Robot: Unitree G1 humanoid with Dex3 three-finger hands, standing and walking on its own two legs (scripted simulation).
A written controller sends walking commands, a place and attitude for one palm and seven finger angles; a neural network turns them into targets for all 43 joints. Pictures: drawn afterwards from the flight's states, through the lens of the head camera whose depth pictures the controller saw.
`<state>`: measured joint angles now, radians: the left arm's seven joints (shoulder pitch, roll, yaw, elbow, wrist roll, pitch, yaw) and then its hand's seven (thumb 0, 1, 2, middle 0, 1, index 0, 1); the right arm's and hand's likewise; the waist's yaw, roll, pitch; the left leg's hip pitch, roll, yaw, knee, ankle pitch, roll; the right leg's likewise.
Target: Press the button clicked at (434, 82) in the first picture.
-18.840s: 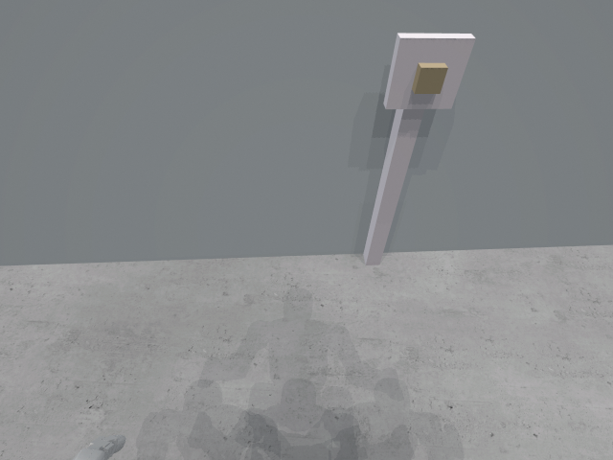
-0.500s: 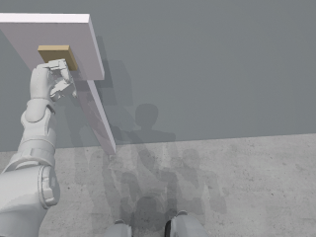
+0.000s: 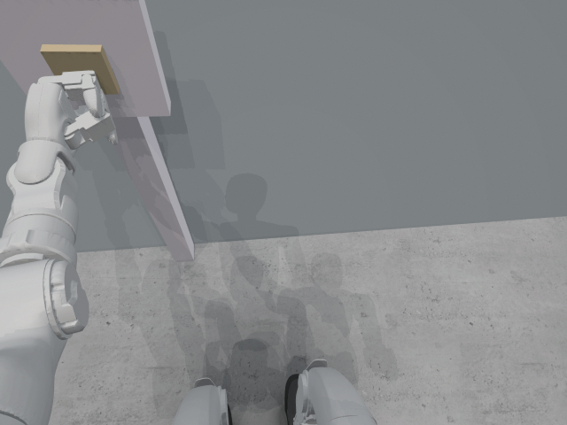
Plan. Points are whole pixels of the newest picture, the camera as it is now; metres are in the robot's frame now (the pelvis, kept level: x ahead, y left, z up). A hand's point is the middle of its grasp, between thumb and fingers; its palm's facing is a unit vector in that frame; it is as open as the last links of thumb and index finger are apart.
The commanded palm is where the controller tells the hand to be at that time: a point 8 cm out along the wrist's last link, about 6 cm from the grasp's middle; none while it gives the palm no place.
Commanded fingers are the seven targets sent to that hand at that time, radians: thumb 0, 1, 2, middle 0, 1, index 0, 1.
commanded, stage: pull the fist back off the button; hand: left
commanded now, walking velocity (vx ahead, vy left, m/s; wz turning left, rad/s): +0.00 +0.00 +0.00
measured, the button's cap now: (84, 65) +0.57 +0.21 +0.12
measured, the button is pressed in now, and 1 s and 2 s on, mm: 12 0 0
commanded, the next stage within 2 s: draw the hand back to the body in 1.08 s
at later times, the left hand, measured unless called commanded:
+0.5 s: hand (103, 129) +0.50 +0.19 +0.08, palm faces +0.03 -1.00 -0.02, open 2.7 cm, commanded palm +0.47 +0.24 +0.09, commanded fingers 0.00 0.90 0.90 -1.30 -1.50 -1.30 -1.50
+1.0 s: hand (95, 176) +0.43 +0.19 +0.08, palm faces +0.04 -1.00 -0.02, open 3.1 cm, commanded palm +0.40 +0.24 +0.09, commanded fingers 0.00 0.90 0.90 -1.30 -1.50 -1.30 -1.50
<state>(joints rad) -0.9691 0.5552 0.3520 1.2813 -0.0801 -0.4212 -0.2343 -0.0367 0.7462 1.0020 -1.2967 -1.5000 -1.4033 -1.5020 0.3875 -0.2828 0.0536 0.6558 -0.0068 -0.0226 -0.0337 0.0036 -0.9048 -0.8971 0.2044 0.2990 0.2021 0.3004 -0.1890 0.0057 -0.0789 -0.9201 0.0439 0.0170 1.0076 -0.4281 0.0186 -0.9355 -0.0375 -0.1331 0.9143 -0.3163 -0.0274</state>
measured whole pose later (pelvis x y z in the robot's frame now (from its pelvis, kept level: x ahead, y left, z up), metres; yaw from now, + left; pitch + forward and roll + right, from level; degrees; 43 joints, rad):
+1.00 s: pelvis +0.06 +0.01 +0.03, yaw -1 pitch +13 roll -1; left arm -0.25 0.26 0.24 0.54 -0.20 -0.37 -0.19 0.01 0.89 0.90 -1.30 -1.50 -1.30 -1.50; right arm 0.28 -0.24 0.01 0.56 0.03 0.01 -0.01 0.01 -0.91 -0.90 0.20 0.30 0.20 0.30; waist -0.04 0.02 -0.10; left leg -0.59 0.03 0.05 0.83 -0.47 0.02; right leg -0.65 -0.02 -0.08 0.78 -0.37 0.00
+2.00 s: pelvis +0.05 +0.00 +0.07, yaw +1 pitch -3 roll +0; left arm 0.30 0.29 0.16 -0.19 -0.07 -0.07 0.09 0.01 0.89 0.90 -1.30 -1.50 -1.31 -1.50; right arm 0.20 -0.23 0.05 0.60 0.02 -0.11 -0.09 0.01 -0.90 -0.90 0.20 0.30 0.20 0.30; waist 0.05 0.05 0.01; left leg -0.13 0.01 0.04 0.48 -0.30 0.01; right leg -0.18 -0.03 -0.10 0.46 -0.24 -0.01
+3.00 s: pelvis +0.04 +0.01 +0.07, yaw +1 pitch +0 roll -1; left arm 0.58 0.33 0.33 -0.51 -0.04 -0.13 0.11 0.01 0.89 0.90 -1.30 -1.50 -1.31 -1.50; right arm 0.18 -0.23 0.02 0.58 -0.01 -0.04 -0.06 0.01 -0.90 -0.90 0.20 0.30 0.20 0.30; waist 0.01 0.04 0.03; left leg -0.19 0.00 0.04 0.45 -0.26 0.03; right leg -0.22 -0.03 -0.10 0.39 -0.16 0.00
